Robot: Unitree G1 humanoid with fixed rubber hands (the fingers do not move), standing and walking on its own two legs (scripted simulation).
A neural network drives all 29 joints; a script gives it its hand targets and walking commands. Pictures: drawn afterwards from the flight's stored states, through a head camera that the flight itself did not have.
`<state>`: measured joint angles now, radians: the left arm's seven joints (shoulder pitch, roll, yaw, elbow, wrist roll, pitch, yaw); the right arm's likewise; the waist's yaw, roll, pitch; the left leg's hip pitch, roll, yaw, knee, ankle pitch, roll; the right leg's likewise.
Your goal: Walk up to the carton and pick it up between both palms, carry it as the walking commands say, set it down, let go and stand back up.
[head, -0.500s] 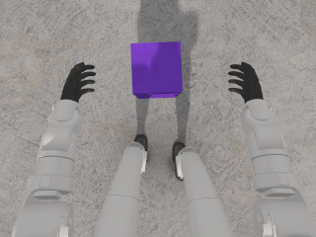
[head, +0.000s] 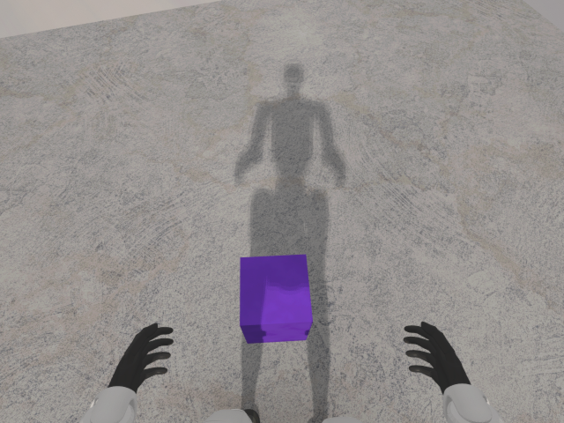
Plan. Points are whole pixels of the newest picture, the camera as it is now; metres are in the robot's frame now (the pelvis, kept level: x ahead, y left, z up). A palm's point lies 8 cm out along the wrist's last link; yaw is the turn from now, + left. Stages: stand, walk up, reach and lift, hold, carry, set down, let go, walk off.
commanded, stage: let go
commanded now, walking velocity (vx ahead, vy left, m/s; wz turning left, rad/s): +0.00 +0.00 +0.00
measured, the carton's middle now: (275, 301) +0.44 +0.03 -0.64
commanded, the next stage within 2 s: stand in 0.46 s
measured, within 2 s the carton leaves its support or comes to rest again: neither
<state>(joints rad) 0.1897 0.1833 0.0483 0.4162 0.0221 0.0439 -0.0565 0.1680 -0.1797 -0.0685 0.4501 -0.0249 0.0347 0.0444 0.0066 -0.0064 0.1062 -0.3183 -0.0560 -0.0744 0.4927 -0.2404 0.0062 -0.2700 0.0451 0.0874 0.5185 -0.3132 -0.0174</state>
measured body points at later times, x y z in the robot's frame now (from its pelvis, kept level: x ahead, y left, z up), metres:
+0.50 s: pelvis +0.02 -0.01 +0.00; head +0.04 -0.01 +0.45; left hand +0.19 +0.23 -0.08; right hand +0.19 -0.24 -0.08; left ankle +0.01 +0.12 -0.74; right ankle -0.03 -0.11 -0.74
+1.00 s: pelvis +0.01 +0.00 +0.00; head -0.05 +0.01 +0.45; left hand +0.12 +0.29 -0.10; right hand +0.13 -0.29 -0.09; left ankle +0.01 +0.12 -0.74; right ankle -0.03 -0.11 -0.74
